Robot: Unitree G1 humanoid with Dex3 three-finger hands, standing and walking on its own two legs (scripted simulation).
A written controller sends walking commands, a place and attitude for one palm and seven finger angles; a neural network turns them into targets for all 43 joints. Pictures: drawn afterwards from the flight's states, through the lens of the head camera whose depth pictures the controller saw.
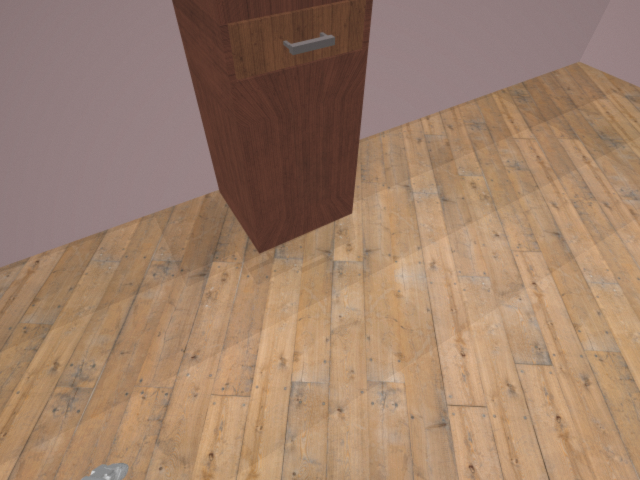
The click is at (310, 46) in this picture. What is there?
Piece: drawer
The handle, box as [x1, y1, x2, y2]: [283, 32, 334, 54]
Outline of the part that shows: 334,37 332,35 327,35 321,32 320,36 317,38 291,44 285,40 283,41 283,44 289,49 289,52 295,54 334,44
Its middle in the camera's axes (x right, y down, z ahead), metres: -0.04 -0.54 +1.07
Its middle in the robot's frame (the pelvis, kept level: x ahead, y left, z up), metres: +1.17 +0.09 +0.04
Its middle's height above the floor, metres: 0.81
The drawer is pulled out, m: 0.00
